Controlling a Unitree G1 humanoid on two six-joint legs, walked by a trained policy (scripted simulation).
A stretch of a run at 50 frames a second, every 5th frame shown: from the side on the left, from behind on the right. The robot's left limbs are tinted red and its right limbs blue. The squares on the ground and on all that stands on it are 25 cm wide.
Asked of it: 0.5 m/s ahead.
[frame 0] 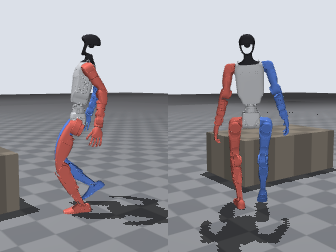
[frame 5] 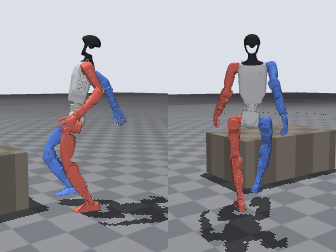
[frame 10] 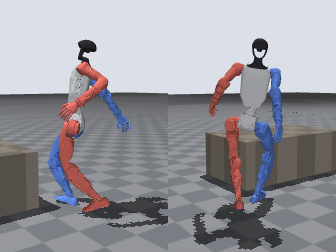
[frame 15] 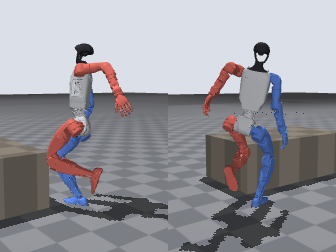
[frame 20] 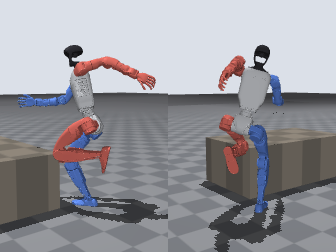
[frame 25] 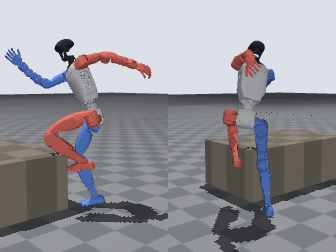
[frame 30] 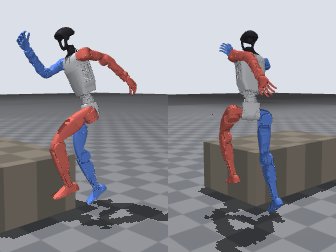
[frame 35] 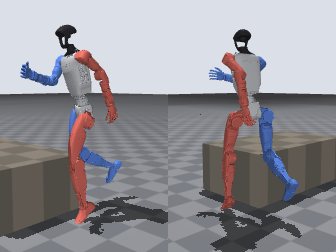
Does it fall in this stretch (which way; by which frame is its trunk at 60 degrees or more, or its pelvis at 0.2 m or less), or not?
no
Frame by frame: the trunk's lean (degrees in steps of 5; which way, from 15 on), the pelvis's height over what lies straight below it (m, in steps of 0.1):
0: 15 backward, 0.7
5: 15 backward, 0.7
10: 15 backward and to its right, 0.7
15: 10, 0.7
20: 20 forward and to its right, 0.7
25: 25 forward, 0.8
30: 20 forward, 0.8
35: 15 forward, 0.8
